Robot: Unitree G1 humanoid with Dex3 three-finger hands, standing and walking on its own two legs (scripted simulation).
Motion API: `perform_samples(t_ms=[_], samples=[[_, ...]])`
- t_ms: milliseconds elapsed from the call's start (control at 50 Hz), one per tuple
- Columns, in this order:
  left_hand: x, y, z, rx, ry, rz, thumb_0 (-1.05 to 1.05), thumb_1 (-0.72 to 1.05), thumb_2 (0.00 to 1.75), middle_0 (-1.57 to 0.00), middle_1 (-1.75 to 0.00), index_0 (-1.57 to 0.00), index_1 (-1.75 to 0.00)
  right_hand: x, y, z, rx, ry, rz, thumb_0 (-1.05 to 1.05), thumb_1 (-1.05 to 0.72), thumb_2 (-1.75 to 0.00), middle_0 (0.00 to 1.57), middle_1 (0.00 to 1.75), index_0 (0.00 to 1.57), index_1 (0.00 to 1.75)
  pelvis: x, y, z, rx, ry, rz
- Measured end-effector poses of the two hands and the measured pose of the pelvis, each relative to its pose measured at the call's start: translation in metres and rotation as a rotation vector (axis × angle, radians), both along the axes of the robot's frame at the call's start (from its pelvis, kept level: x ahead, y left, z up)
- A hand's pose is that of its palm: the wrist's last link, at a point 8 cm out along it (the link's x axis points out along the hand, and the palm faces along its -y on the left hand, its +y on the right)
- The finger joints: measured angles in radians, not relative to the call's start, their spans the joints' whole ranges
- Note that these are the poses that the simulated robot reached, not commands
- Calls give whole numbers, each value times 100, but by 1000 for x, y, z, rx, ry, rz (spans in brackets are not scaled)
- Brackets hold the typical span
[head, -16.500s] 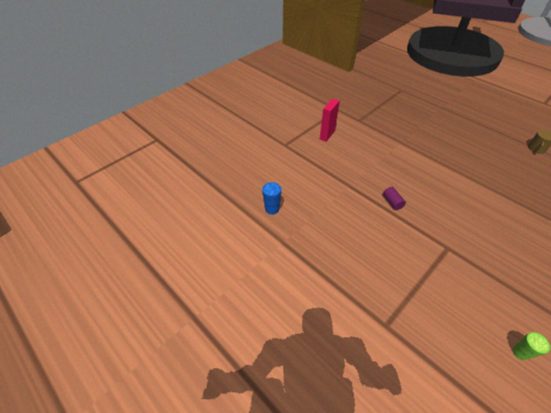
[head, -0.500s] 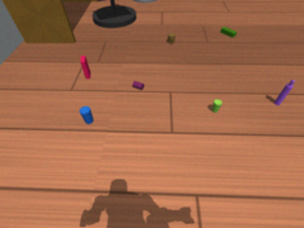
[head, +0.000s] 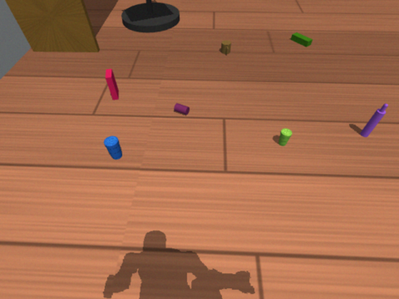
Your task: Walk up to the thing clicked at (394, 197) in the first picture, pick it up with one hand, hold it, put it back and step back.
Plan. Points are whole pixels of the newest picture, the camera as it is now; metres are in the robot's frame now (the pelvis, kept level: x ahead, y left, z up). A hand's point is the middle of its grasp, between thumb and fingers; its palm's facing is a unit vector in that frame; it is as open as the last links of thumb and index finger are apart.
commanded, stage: stand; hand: left
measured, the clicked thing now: (181, 109) +1.50 +0.12 -0.75
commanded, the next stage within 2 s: walk up in 0.06 s
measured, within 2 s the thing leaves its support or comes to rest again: neither
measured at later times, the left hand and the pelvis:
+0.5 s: hand out of the picture +0.14 +0.23 -0.13, palm faces +0.00 -0.91 -0.42, open 7.4 cm; pelvis +0.10 -0.06 -0.01, yaw -4 degrees
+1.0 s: hand (125, 187) +0.45 +0.24 -0.16, palm faces -0.08 -0.94 -0.32, open 7.4 cm; pelvis +0.36 -0.03 -0.01, yaw -2 degrees
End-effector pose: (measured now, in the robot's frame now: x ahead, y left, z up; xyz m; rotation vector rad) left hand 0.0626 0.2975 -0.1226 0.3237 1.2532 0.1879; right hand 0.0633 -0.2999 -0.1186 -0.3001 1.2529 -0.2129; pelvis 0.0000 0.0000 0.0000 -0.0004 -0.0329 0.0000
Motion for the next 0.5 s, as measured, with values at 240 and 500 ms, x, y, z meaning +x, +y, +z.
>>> perform_samples(t_ms=[240,500], samples=[[36,5,17,25,-33,-63,1,90,90,-21,-30,-20,-30,-6,-37,6,-9,-67,-45,1,-90,-90,21,30,21,31,22,-19,-2,6,10,-52],[67,-31,30,86,-57,11,1,90,90,-21,-30,-20,-30,80,-93,-8,9,-64,-32,1,-90,-90,20,30,20,30,104,-62,-7,-20,-22,-63]])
